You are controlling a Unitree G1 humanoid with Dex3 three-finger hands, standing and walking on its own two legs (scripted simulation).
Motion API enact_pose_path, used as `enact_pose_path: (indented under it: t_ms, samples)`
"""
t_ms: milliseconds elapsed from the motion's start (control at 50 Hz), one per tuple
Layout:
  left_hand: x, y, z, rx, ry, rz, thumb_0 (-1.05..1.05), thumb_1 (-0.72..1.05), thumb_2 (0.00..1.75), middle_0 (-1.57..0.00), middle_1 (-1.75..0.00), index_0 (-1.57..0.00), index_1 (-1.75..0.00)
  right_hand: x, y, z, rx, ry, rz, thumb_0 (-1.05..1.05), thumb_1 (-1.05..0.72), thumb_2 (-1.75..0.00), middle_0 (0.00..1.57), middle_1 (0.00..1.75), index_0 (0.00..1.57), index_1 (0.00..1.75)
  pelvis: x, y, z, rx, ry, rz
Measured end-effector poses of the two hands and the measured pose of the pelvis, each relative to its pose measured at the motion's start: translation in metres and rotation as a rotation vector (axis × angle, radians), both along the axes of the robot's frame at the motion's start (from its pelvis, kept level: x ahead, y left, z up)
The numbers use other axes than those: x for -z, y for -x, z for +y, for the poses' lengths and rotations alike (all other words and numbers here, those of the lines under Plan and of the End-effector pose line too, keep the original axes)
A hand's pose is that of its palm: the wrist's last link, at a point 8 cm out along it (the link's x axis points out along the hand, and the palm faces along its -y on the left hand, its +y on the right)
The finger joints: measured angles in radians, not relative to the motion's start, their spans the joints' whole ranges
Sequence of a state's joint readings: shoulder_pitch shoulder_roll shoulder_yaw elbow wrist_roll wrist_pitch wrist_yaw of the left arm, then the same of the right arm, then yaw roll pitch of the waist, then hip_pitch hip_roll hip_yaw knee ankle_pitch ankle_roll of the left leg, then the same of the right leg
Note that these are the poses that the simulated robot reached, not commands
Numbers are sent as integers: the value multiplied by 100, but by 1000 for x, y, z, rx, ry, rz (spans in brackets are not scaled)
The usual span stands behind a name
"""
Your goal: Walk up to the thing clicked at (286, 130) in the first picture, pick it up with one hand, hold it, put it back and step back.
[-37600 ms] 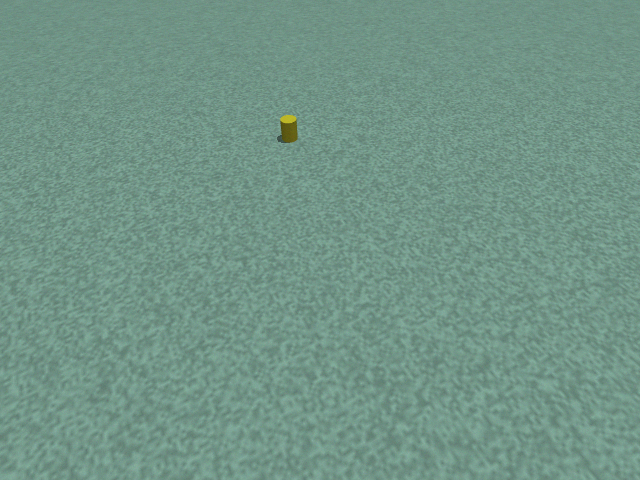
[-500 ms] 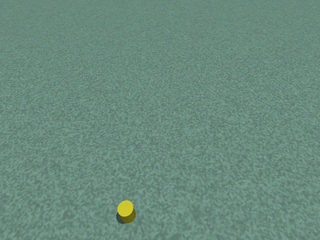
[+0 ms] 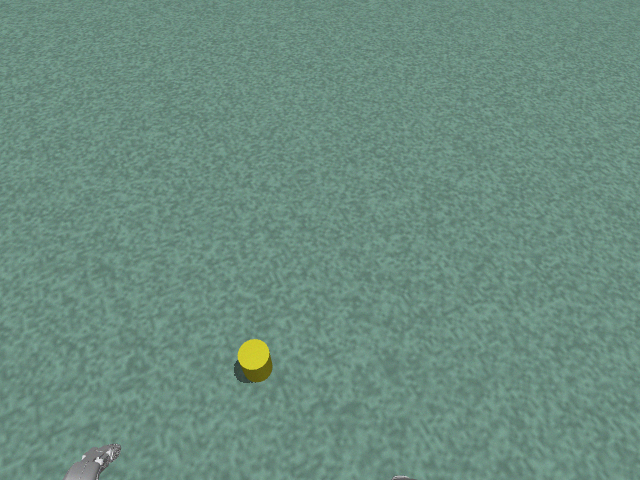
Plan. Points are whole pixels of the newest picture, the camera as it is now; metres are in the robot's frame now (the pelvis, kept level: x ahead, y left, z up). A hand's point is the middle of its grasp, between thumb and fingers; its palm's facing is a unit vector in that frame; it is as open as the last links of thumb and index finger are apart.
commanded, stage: step back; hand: left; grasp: from above
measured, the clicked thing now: (255, 361) +0.51 +0.19 -0.69
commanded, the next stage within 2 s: none
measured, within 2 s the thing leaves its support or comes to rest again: neither
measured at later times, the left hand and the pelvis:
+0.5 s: hand out of the picture -0.02 +0.26 -0.14, palm faces -0.09 -0.91 -0.40, open 7.4 cm; pelvis -0.12 +0.00 +0.00, yaw -6 degrees
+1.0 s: hand out of the picture -0.14 +0.28 -0.14, palm faces -0.01 -0.93 -0.37, open 7.4 cm; pelvis -0.27 +0.02 +0.01, yaw -2 degrees
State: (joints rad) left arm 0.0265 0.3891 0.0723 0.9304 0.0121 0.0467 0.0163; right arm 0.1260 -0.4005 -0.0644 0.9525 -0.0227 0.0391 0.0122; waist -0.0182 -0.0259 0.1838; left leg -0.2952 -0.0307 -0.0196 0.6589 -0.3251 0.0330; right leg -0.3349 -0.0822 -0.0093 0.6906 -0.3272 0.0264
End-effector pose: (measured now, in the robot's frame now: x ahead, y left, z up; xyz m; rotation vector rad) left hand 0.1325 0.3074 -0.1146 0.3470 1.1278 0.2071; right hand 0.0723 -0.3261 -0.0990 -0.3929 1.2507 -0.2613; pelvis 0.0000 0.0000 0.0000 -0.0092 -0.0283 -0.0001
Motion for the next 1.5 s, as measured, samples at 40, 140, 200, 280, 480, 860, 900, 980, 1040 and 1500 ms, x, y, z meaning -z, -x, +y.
enact_pose_path:
  t_ms: [40,140,200,280,480,860,900,980,1040,1500]
  samples:
    - [2,-2,6,-6,2,-16,1,90,89,-20,-30,-21,-30,-2,14,9,-7,2,27,1,-91,-90,20,30,20,30,-1,9,5,0,1,-5]
    - [1,15,9,7,11,2,1,90,89,-20,-30,-21,-30,-10,36,26,4,-2,32,1,-90,-90,20,30,20,30,-10,25,12,17,10,6]
    - [0,36,9,28,9,41,1,90,89,-20,-30,-21,-30,-11,41,33,17,-10,-17,1,-90,-90,20,30,20,30,-11,36,16,43,9,1]
    - [0,65,9,47,-1,84,1,90,89,-20,-30,-21,-30,-7,50,38,24,-31,-84,1,-90,-90,20,30,20,30,-9,54,16,76,6,-8]
    - [-13,145,-8,60,-36,79,1,90,89,-20,-30,-21,-30,16,101,13,40,-77,-128,1,-90,-90,20,30,20,30,1,114,-3,99,4,-21]
    - [-14,226,17,16,-9,-64,1,90,89,-20,-30,-21,-30,0,229,33,-43,-22,-12,1,-90,-90,20,30,20,30,-2,225,20,1,-12,-21]
    - [-13,240,18,4,-1,-49,1,90,89,-20,-30,-21,-30,-6,239,38,-45,-24,-26,1,-90,-90,20,30,20,30,-7,236,20,3,1,-18]
    - [-13,274,18,-1,5,-23,1,90,89,-20,-30,-21,-30,-14,251,40,-49,-18,-66,1,-90,-90,20,30,20,30,-11,260,19,26,12,-9]
    - [-11,304,17,10,-3,18,1,90,89,-20,-30,-21,-30,-15,257,38,-52,-17,-116,1,-90,-90,20,30,20,30,-10,281,16,47,15,-6]
    - [-18,461,16,16,-68,-48,1,90,89,-21,-30,-21,-30,16,443,19,-48,-28,-8,1,-90,-90,20,30,20,30,5,447,7,-6,-33,-10]
